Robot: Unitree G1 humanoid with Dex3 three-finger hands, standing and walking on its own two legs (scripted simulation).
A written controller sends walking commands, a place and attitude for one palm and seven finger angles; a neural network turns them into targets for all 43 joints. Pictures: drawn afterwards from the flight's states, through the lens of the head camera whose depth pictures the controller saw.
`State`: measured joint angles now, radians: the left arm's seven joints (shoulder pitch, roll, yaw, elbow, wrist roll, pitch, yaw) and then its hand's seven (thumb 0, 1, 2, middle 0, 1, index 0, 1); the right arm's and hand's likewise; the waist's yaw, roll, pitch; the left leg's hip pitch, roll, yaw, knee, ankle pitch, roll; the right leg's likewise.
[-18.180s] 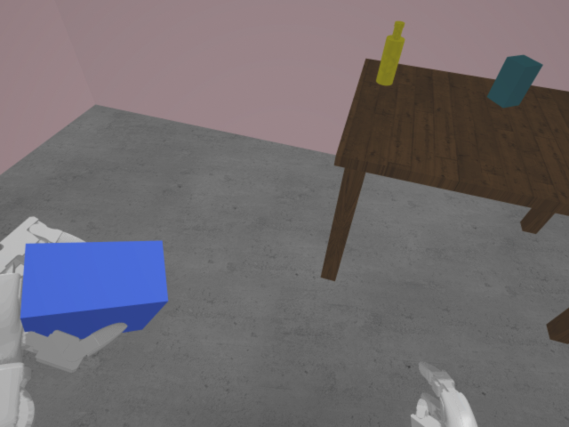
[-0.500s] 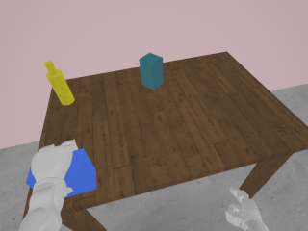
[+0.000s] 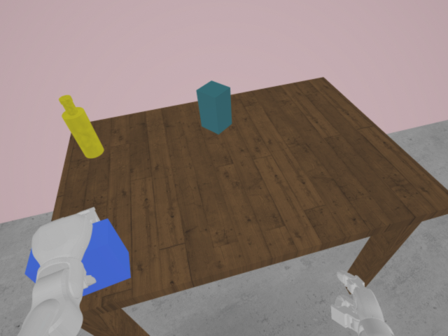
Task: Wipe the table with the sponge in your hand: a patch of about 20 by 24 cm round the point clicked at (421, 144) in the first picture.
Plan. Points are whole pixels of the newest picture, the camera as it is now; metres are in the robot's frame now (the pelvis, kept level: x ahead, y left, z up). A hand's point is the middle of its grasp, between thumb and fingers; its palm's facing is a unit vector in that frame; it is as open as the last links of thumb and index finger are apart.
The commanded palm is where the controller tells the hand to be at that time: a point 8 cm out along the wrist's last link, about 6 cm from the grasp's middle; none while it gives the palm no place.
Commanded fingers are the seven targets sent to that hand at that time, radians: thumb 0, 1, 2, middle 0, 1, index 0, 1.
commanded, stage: move the sponge above the wiping area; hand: left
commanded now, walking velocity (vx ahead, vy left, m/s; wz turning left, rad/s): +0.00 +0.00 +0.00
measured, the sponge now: (88, 266) +0.22 +0.31 -0.02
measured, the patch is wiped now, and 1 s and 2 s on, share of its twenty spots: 0.00 0.00 0.00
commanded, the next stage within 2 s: none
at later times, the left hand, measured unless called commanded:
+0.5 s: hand (88, 251) +0.24 +0.30 +0.02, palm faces -0.07 -0.11 -0.99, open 10.6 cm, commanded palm +0.20 +0.29 +0.08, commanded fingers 0.00 0.10 1.30 -1.20 -1.60 -1.20 -1.60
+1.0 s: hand (101, 253) +0.24 +0.27 +0.02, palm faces -0.10 -0.12 -0.99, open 10.6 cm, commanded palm +0.21 +0.28 +0.09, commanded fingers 0.00 0.10 1.30 -1.20 -1.60 -1.20 -1.60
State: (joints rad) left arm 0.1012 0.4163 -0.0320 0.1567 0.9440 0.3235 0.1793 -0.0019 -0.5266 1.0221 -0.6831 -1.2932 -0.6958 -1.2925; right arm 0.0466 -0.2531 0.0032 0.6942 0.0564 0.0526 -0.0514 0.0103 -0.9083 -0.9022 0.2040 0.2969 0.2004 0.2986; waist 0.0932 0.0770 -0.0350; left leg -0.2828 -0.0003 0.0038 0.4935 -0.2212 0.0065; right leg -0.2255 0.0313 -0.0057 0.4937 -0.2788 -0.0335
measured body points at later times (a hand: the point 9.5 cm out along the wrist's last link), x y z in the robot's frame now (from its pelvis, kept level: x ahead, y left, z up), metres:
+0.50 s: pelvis +0.00 +0.01 +0.00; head +0.00 -0.02 +0.45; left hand +0.24 +0.30 +0.08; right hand +0.23 -0.20 -0.09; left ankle +0.02 +0.12 -0.74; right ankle -0.01 -0.10 -0.74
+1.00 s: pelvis +0.00 +0.00 +0.00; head +0.00 -0.03 +0.45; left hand +0.24 +0.28 +0.07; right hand +0.23 -0.20 -0.09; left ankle +0.02 +0.12 -0.74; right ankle -0.01 -0.10 -0.74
